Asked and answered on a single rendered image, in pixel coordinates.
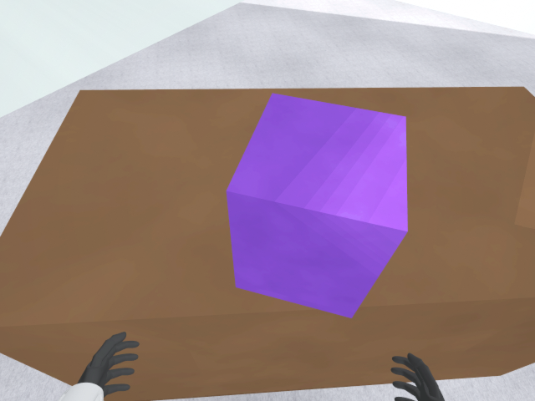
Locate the left robot forearm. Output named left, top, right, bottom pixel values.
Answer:
left=58, top=383, right=104, bottom=401

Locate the robot right hand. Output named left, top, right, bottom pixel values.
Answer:
left=391, top=353, right=445, bottom=401

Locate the robot left hand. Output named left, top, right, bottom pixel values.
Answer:
left=77, top=332, right=139, bottom=397

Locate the pedestal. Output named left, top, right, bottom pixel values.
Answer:
left=0, top=87, right=535, bottom=401

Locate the carton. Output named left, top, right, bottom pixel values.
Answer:
left=227, top=94, right=408, bottom=318

